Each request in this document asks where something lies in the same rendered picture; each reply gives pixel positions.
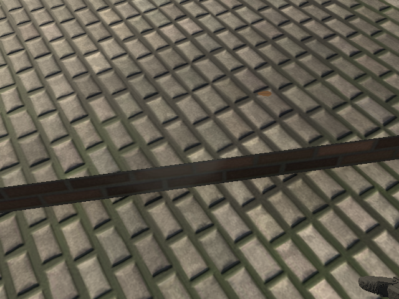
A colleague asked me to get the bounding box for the right robot hand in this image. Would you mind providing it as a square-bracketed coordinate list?
[358, 276, 399, 299]

